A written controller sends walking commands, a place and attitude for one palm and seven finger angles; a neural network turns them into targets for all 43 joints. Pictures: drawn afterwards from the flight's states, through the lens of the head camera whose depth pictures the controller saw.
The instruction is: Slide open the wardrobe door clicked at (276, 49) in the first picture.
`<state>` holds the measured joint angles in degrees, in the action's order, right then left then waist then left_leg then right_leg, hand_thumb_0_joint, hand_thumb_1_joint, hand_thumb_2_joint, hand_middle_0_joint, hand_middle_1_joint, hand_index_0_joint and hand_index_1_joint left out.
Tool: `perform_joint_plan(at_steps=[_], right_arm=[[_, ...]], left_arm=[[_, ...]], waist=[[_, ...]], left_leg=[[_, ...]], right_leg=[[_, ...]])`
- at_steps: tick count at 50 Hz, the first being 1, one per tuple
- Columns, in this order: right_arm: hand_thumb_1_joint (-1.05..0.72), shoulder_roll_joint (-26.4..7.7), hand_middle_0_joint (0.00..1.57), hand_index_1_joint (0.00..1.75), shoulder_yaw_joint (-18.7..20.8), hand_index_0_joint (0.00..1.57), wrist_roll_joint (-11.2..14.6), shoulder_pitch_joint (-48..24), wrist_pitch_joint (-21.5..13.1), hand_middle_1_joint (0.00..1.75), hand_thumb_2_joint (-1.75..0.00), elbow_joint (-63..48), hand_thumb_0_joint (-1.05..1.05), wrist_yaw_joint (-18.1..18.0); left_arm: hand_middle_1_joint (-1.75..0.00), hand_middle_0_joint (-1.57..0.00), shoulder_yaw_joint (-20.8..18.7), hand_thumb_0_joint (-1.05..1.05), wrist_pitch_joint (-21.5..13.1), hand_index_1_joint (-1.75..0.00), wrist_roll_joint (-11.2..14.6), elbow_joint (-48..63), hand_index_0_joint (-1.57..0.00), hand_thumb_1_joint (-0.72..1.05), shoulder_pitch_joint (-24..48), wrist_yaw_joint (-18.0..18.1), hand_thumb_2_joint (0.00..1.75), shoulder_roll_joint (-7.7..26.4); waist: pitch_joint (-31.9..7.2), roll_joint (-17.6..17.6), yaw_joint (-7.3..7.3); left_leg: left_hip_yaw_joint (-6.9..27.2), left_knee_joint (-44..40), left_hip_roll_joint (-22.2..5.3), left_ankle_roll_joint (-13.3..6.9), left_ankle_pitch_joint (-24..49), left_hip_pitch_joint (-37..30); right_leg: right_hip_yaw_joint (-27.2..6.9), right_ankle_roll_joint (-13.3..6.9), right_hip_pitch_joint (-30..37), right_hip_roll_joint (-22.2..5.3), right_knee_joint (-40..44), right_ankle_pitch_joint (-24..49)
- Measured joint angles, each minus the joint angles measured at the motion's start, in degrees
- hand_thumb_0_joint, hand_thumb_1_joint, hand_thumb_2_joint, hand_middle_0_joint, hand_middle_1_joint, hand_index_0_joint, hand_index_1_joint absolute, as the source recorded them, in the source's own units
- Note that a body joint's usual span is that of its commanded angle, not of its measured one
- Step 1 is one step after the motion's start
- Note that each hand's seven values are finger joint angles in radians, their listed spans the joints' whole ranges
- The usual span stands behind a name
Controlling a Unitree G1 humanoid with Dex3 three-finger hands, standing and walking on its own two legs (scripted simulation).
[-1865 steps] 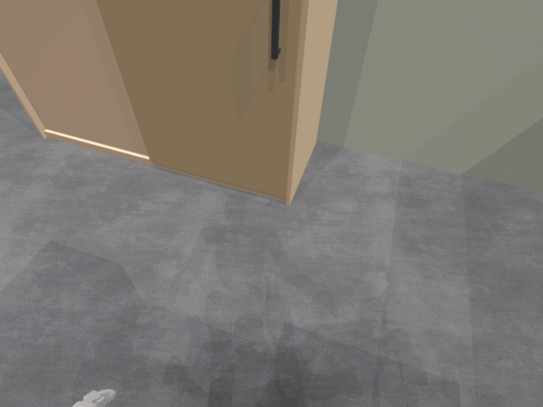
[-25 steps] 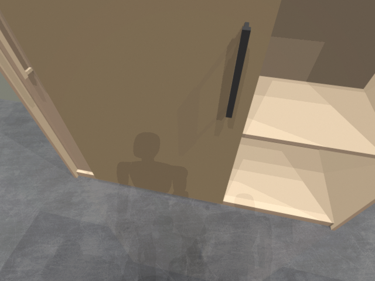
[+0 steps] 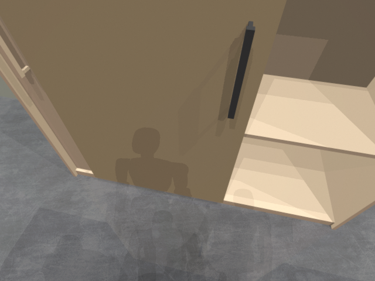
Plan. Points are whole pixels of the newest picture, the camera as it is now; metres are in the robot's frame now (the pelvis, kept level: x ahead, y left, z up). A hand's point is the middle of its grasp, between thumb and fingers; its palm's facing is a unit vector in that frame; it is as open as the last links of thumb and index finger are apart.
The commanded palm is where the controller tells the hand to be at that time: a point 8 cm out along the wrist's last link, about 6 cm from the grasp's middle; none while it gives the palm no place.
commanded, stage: look to check the result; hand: right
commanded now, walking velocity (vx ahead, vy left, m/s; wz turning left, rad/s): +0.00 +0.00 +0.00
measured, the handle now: (239, 75) +0.60 -0.10 +0.12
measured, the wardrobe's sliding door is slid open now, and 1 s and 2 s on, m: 0.60 0.60 0.60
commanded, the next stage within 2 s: stand and wait in 0.32 s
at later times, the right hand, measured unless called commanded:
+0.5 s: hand out of the picture +0.04 -0.19 -0.17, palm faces +0.00 +0.97 -0.24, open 7.4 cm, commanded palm none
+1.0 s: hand out of the picture +0.07 -0.20 -0.16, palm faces -0.01 +0.96 -0.29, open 7.4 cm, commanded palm none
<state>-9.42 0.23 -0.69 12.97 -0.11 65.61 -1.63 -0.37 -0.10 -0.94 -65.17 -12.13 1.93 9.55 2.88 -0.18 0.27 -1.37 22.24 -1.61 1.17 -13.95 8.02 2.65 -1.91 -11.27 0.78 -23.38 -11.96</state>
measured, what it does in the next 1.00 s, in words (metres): stands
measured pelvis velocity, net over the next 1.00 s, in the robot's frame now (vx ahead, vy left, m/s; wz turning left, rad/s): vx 0.01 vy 0.02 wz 0.00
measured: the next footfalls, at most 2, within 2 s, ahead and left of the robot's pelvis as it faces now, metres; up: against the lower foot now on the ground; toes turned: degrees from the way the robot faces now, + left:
none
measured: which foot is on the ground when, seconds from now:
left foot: down 0.00-1.00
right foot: down 0.00-1.00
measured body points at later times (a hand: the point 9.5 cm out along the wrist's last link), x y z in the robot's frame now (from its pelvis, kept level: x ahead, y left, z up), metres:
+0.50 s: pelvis +0.01 +0.01 +0.00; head +0.03 +0.01 +0.45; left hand +0.05 +0.26 -0.15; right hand +0.04 -0.24 -0.15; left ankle -0.02 +0.13 -0.74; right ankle +0.01 -0.10 -0.74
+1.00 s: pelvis +0.01 +0.02 +0.00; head +0.03 +0.03 +0.45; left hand +0.07 +0.29 -0.14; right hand +0.07 -0.25 -0.14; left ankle -0.02 +0.13 -0.74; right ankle +0.01 -0.10 -0.74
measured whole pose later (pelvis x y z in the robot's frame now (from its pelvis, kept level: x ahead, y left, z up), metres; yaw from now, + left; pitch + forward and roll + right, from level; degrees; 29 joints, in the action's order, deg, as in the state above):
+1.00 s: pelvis +0.01 +0.02 +0.00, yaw +0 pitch -1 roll +0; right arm -15.4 0.6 -0.6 8.0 -0.9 65.3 -0.7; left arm -0.4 -0.1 -0.9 -65.3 -7.3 1.3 15.4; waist 2.5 -0.3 0.3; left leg -1.9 17.7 0.3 -0.7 -12.5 4.6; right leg 2.1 0.2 -7.9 -1.0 -19.1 -10.5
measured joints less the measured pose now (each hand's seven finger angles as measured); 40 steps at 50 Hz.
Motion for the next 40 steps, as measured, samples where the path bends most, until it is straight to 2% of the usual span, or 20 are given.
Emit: perform_joint_plan(at_steps=[18,40], right_arm=[[-0.91,-1.72,0.2,0.3,0.19,0.2,0.0,-1.71,-0.48,0.3,-0.9,-0.15,0.01,0.26],[-0.91,-4.88,0.2,0.3,0.43,0.2,0.11,-4.08,-0.73,0.3,-0.9,-0.25,0.01,0.78]], left_arm=[[-0.3,-0.2,0.05,0.01,-0.13,-0.3,0.05,-0.05,-0.2,0.91,2.31,-0.18,0.9,1.41],[-0.3,-0.2,-0.05,0.01,-0.11,-0.3,0.01,-0.35,-0.2,0.9,3.75,-0.52,0.9,4.73]], waist=[[-0.28,-0.04,-0.1],[-0.22,-0.02,0.06]], left_leg=[[-0.22,-1.63,0.68,-0.72,0.2,-1.52],[-0.47,-3.72,1.56,-1.6,1.14,-2.85]], right_leg=[[-0.25,0.8,1.52,-0.62,1.6,0.25],[-0.53,1.72,2.84,-1.41,3.66,1.21]])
